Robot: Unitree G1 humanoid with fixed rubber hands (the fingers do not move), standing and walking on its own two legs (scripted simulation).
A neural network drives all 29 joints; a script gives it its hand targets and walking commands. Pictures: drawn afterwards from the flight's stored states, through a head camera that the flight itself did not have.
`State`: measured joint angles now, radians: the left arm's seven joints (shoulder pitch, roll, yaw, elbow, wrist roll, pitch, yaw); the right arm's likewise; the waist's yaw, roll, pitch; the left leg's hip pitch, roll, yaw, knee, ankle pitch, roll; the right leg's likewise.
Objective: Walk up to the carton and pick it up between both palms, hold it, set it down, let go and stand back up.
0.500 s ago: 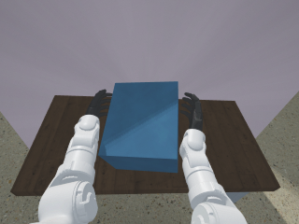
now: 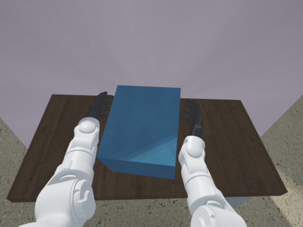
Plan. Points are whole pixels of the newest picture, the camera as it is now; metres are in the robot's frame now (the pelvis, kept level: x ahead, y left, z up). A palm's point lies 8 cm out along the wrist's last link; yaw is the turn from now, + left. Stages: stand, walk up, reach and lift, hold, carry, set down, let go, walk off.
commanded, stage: set down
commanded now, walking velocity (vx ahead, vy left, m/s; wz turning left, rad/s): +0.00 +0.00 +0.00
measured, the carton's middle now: (145, 131) +0.40 -0.01 +0.00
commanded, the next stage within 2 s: none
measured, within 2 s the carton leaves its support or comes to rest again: rests again in 1.30 s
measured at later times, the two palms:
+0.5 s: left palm (99, 118) +0.43 +0.13 +0.03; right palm (191, 137) +0.36 -0.14 +0.03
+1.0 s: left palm (102, 118) +0.44 +0.12 +0.02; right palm (193, 141) +0.35 -0.15 +0.01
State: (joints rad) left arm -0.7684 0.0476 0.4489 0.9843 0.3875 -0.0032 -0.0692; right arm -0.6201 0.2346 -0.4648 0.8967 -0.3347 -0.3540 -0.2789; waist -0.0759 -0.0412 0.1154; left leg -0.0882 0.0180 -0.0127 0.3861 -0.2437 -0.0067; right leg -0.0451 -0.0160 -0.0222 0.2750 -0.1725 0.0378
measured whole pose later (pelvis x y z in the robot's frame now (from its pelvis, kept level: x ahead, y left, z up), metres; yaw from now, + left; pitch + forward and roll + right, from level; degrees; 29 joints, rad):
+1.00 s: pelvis +0.01 +0.00 +0.00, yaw -1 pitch +7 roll -1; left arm -0.87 0.07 0.47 1.22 0.39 -0.22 -0.05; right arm -0.62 0.24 -0.62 1.03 -0.41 -0.51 -0.31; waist -0.08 -0.04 0.05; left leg -0.27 0.02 0.00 0.39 -0.23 -0.01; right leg -0.23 -0.02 -0.02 0.27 -0.16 0.04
